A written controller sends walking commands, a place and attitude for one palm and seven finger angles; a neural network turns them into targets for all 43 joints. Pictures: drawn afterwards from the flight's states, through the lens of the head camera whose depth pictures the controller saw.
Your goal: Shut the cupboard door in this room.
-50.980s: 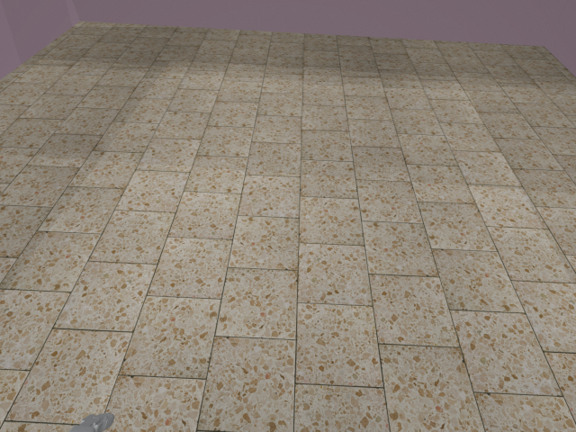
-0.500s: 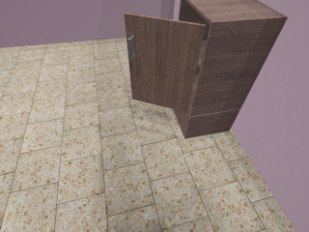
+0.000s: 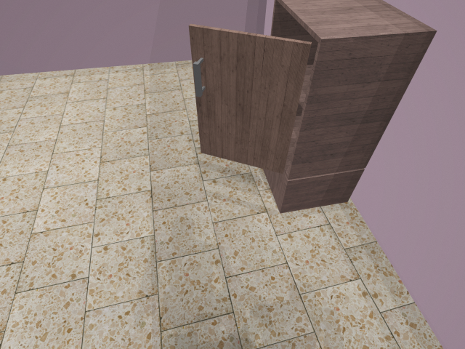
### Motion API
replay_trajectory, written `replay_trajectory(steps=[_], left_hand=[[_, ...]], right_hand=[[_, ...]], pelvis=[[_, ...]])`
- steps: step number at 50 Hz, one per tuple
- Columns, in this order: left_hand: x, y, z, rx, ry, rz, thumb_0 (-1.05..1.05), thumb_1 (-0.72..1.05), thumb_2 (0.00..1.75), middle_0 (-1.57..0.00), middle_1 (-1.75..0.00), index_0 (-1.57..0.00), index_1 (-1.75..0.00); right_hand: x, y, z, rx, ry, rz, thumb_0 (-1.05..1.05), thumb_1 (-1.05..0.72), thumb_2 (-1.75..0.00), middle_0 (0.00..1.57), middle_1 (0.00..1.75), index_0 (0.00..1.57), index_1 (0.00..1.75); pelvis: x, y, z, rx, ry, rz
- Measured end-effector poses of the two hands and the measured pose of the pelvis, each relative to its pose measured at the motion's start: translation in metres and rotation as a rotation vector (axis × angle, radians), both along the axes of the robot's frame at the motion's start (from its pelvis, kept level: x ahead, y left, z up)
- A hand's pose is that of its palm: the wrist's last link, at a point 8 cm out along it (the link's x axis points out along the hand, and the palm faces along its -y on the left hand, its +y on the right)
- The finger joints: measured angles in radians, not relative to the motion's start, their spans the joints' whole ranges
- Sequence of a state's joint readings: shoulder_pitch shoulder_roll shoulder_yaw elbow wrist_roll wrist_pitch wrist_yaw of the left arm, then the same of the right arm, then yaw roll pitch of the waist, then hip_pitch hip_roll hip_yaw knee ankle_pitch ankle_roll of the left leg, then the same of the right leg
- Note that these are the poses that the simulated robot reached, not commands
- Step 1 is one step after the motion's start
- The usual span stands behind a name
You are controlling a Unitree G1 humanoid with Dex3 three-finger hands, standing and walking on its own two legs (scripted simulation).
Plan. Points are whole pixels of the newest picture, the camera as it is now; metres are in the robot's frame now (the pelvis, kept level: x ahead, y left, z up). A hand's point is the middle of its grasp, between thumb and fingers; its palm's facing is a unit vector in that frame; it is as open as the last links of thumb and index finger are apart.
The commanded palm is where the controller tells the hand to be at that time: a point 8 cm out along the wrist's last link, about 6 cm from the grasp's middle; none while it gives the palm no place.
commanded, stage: walk to a spot facing it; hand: left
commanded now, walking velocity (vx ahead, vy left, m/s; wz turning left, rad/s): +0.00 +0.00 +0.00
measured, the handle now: (200, 77) +1.02 +0.18 -0.06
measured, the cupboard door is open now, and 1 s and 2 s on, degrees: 59 59 59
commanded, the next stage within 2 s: turn to face it in 1.32 s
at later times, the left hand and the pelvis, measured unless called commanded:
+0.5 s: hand out of the picture +0.00 +0.23 -0.21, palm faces +0.20 -0.95 -0.22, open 7.4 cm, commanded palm none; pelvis +0.00 +0.03 -0.03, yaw +12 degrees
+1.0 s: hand out of the picture -0.02 +0.21 -0.16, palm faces +0.54 -0.80 -0.25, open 7.4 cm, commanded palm none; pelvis +0.06 +0.03 +0.00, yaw +34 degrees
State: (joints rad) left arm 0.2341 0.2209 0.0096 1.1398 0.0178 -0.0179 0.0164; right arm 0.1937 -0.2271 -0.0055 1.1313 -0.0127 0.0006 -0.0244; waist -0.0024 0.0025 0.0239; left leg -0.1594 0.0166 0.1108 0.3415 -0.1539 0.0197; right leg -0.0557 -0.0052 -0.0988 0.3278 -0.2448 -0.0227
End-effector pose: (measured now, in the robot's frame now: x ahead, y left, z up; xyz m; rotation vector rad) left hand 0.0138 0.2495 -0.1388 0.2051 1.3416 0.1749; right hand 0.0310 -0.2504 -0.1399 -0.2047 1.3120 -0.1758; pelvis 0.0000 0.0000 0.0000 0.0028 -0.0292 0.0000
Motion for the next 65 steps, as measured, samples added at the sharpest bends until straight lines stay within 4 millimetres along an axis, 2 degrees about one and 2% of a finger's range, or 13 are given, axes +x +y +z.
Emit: replay_trajectory(steps=[11, 17, 24, 28, 34, 40, 45, 48, 51, 54, 58, 61, 65], left_hand=[[0.016, 0.000, -0.001, 0.017, -0.040, 0.026, 0.00, 0.91, 0.90, -0.20, -0.30, -0.20, -0.30], [0.000, 0.001, -0.016, -0.005, -0.055, 0.106, 0.00, 0.91, 0.90, -0.20, -0.30, -0.20, -0.30], [-0.024, 0.023, -0.040, -0.031, -0.023, 0.191, 0.00, 0.90, 0.90, -0.21, -0.30, -0.20, -0.30], [-0.025, 0.035, -0.027, -0.010, -0.032, 0.226, 0.00, 0.91, 0.90, -0.20, -0.30, -0.20, -0.30], [-0.008, 0.043, 0.001, 0.021, -0.143, 0.261, 0.00, 0.91, 0.90, -0.20, -0.30, -0.20, -0.30], [-0.001, 0.035, 0.012, 0.073, -0.239, 0.318, 0.00, 0.91, 0.90, -0.20, -0.30, -0.20, -0.30], [-0.035, 0.015, 0.014, 0.074, -0.170, 0.447, 0.00, 0.91, 0.90, -0.20, -0.30, -0.20, -0.30], [-0.056, 0.003, 0.013, 0.047, -0.099, 0.515, 0.00, 0.91, 0.90, -0.20, -0.30, -0.20, -0.30], [-0.074, -0.007, 0.008, 0.016, -0.042, 0.593, 0.00, 0.91, 0.90, -0.20, -0.30, -0.20, -0.30], [-0.093, -0.016, 0.000, -0.019, 0.017, 0.678, 0.00, 0.90, 0.90, -0.20, -0.30, -0.20, -0.30], [-0.118, -0.020, -0.015, -0.077, 0.114, 0.777, 0.00, 0.90, 0.90, -0.20, -0.30, -0.20, -0.30], [-0.127, -0.007, -0.028, -0.116, 0.179, 0.813, 0.00, 0.90, 0.90, -0.21, -0.30, -0.20, -0.30], [-0.098, 0.039, -0.027, -0.083, 0.131, 0.813, 0.01, 0.91, 0.90, -0.20, -0.30, -0.20, -0.30]], right_hand=[[0.010, -0.006, -0.003, -0.005, 0.012, 0.026, 0.00, -0.90, -0.90, 0.20, 0.29, 0.20, 0.29], [0.011, 0.008, -0.012, 0.004, 0.072, 0.067, 0.00, -0.91, -0.90, 0.20, 0.29, 0.20, 0.29], [0.037, 0.038, -0.020, -0.001, 0.029, 0.155, 0.00, -0.90, -0.90, 0.20, 0.29, 0.20, 0.29], [0.044, 0.048, -0.014, 0.000, 0.016, 0.203, 0.00, -0.90, -0.90, 0.20, 0.29, 0.20, 0.29], [0.059, 0.049, -0.005, 0.013, 0.024, 0.276, 0.00, -0.90, -0.90, 0.20, 0.30, 0.20, 0.30], [0.095, 0.031, -0.011, 0.016, 0.032, 0.337, 0.00, -0.90, -0.90, 0.20, 0.30, 0.20, 0.30], [0.156, 0.037, -0.004, 0.013, -0.005, 0.432, 0.00, -0.90, -0.90, 0.20, 0.29, 0.20, 0.29], [0.198, 0.057, 0.005, 0.024, -0.052, 0.494, 0.01, -0.91, -0.90, 0.20, 0.29, 0.19, 0.29], [0.238, 0.089, 0.008, 0.029, -0.076, 0.584, 0.00, -0.91, -0.90, 0.20, 0.29, 0.19, 0.29], [0.279, 0.136, 0.007, 0.037, -0.095, 0.693, 0.00, -0.91, -0.90, 0.19, 0.29, 0.19, 0.29], [0.328, 0.216, 0.002, 0.059, -0.168, 0.828, 0.00, -0.91, -0.90, 0.19, 0.29, 0.19, 0.29], [0.353, 0.265, -0.003, 0.077, -0.263, 0.875, 0.00, -0.91, -0.90, 0.20, 0.29, 0.19, 0.29], [0.354, 0.293, 0.005, 0.085, -0.266, 0.875, 0.00, -0.91, -0.90, 0.20, 0.29, 0.20, 0.29]], pelvis=[[0.003, -0.004, -0.004, 0.001, 0.010, 0.039], [0.000, 0.002, -0.015, -0.017, -0.002, 0.114], [-0.002, 0.025, -0.032, -0.009, 0.007, 0.197], [-0.006, 0.029, -0.024, -0.013, 0.034, 0.238], [0.000, 0.025, -0.010, -0.036, 0.061, 0.317], [0.021, 0.007, -0.014, -0.018, 0.069, 0.409], [0.041, 0.010, -0.008, -0.006, 0.054, 0.489], [0.054, 0.018, -0.003, 0.000, 0.054, 0.545], [0.067, 0.030, -0.003, 0.000, 0.053, 0.605], [0.079, 0.048, -0.008, -0.005, 0.051, 0.659], [0.095, 0.083, -0.022, -0.006, 0.050, 0.711], [0.104, 0.111, -0.036, -0.019, 0.037, 0.726], [0.120, 0.133, -0.027, -0.010, 0.028, 0.728]])
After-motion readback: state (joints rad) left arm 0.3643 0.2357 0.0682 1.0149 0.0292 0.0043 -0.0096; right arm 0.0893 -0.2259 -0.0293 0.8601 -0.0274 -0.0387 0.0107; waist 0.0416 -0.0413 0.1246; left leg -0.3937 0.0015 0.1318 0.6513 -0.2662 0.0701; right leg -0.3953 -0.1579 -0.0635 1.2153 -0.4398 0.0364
